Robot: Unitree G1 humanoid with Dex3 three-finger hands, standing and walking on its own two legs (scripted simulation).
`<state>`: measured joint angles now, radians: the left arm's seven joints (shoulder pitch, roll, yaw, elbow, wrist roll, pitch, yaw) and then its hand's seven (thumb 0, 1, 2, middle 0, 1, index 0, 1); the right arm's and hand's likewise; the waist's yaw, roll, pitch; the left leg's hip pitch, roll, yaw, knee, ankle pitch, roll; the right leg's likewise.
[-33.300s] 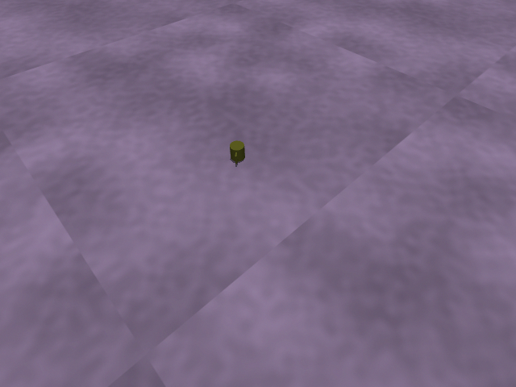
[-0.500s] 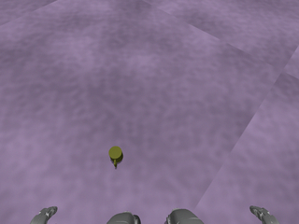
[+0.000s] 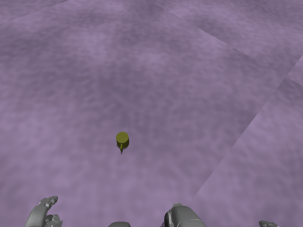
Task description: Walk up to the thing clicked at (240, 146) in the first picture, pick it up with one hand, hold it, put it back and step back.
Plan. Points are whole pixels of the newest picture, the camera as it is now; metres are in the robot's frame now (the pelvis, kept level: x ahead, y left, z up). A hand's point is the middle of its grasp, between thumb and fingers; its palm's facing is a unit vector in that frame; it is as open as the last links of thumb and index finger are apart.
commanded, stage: step back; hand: left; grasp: from above
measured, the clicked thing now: (122, 142) +0.64 +0.18 -0.71
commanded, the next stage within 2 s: none
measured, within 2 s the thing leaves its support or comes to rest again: neither
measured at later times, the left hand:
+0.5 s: hand out of the picture -0.08 +0.23 -0.13, palm faces -0.08 -0.91 -0.40, open 7.4 cm
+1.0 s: hand out of the picture -0.20 +0.20 -0.15, palm faces -0.01 -0.94 -0.34, open 7.4 cm
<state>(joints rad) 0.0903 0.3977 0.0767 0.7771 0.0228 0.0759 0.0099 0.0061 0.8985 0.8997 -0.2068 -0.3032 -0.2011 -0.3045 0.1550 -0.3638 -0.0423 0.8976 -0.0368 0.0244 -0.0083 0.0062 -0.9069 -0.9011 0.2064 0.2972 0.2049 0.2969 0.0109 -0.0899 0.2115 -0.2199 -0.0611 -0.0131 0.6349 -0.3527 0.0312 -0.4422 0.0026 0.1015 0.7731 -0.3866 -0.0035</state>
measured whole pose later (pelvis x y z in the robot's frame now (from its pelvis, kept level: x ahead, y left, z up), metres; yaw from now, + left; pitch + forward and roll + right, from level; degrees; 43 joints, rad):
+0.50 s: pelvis -0.16 -0.04 +0.00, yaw -5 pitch -3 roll +2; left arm 0.22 0.36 0.08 0.84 0.05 0.07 -0.03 0.01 0.90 0.90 -0.21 -0.30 -0.20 -0.30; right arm 0.12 -0.41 -0.06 0.84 -0.02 0.05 -0.03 0.01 -0.90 -0.90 0.21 0.30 0.21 0.30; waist 0.03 0.01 0.16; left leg -0.52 -0.05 -0.08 0.93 -0.45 0.00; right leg -0.27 0.00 0.06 0.68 -0.37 -0.02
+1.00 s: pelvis -0.32 -0.06 +0.01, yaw +0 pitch -1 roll -1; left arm 0.14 0.39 0.09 0.79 0.02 0.09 -0.01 0.01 0.90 0.90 -0.21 -0.30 -0.20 -0.30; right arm 0.16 -0.37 -0.04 0.83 -0.05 0.01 -0.03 0.01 -0.90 -0.90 0.21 0.30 0.21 0.30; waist 0.01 -0.06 0.16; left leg -0.35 0.04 -0.01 0.60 -0.23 0.01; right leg -0.44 0.08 0.16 1.19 -0.51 0.01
